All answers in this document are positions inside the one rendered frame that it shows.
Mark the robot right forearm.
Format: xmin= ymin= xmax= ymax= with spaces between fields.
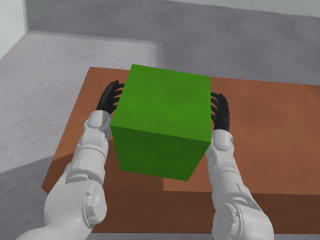
xmin=205 ymin=129 xmax=264 ymax=213

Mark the robot left forearm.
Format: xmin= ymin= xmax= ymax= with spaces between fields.
xmin=43 ymin=110 xmax=112 ymax=223

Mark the robot right upper arm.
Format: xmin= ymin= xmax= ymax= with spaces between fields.
xmin=211 ymin=202 xmax=274 ymax=240

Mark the carton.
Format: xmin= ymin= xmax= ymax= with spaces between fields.
xmin=110 ymin=64 xmax=212 ymax=182

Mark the robot right hand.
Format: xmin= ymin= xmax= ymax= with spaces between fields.
xmin=210 ymin=92 xmax=230 ymax=132

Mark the robot left upper arm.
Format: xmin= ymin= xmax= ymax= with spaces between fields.
xmin=15 ymin=180 xmax=107 ymax=240

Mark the robot left hand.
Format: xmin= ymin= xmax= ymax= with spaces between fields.
xmin=96 ymin=80 xmax=125 ymax=115

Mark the pedestal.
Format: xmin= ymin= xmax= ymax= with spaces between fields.
xmin=41 ymin=67 xmax=320 ymax=235

